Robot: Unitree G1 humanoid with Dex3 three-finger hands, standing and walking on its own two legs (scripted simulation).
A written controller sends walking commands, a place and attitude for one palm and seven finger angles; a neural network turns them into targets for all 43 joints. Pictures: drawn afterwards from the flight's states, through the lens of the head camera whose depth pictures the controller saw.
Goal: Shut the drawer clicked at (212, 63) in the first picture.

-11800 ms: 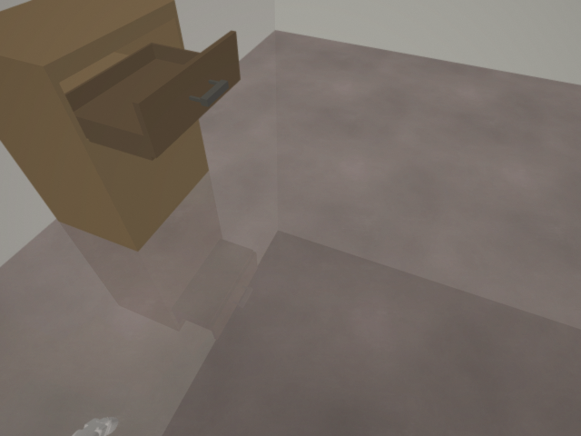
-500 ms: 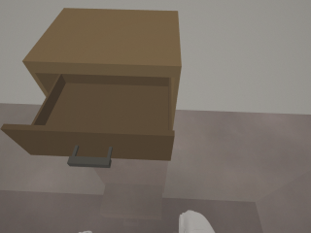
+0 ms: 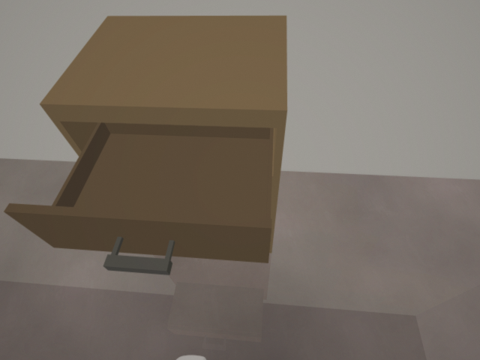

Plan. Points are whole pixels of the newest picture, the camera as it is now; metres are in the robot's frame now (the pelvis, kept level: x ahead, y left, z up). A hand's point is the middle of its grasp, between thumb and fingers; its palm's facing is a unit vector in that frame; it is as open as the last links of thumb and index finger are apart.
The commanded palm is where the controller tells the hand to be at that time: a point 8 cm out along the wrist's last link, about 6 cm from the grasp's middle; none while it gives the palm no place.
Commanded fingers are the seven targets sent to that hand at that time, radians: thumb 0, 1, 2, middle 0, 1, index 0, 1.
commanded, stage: come to a stop and stand still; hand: left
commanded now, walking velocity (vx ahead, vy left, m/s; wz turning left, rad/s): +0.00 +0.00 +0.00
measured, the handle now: (141, 254) +0.31 +0.25 -0.11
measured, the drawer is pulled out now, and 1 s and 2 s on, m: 0.26 0.26 0.26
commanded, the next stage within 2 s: look again from close up in 1.38 s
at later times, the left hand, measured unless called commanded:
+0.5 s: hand out of the picture +0.08 +0.26 -0.17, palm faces -0.03 -0.97 -0.26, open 7.4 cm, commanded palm none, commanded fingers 0.00 0.90 0.90 -0.20 -0.30 -0.20 -0.30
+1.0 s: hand out of the picture +0.06 +0.23 -0.17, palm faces +0.01 -0.97 -0.24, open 7.3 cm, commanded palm none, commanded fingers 0.00 0.90 0.90 -0.20 -0.30 -0.20 -0.30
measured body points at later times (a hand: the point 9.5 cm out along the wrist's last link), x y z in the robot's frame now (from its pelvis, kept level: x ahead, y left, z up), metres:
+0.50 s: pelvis +0.01 +0.08 -0.01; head +0.03 +0.06 +0.44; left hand +0.08 +0.31 -0.15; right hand +0.02 -0.15 -0.17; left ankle -0.06 +0.15 -0.74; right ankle +0.04 -0.08 -0.74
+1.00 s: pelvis +0.03 +0.05 -0.01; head +0.05 +0.04 +0.44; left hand +0.07 +0.28 -0.16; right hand +0.05 -0.18 -0.17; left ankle -0.06 +0.15 -0.74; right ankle +0.04 -0.08 -0.74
